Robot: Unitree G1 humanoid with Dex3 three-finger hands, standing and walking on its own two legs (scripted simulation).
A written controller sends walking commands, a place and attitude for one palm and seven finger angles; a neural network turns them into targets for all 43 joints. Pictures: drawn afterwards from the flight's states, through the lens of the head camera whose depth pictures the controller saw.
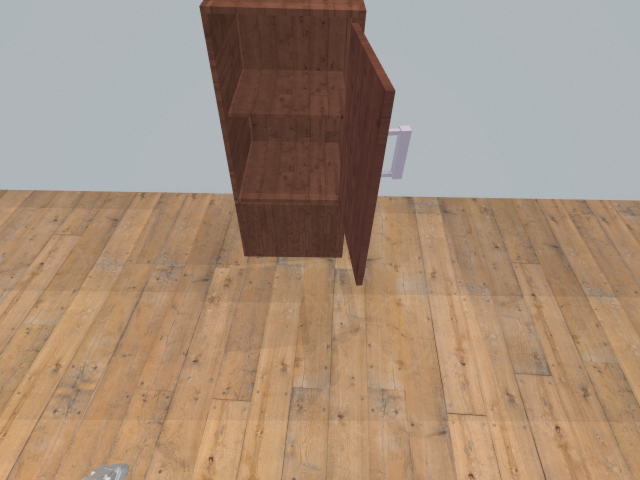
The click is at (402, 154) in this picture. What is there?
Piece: cupboard door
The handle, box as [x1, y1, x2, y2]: [381, 125, 411, 178]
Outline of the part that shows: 408,125 399,126 398,129 389,129 388,135 397,135 391,170 382,171 381,176 401,178 411,132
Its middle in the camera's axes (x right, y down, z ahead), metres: +0.16 -0.19 +0.86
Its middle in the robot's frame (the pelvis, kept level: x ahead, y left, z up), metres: +0.78 -0.11 -0.01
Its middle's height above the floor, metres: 0.76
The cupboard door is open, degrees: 97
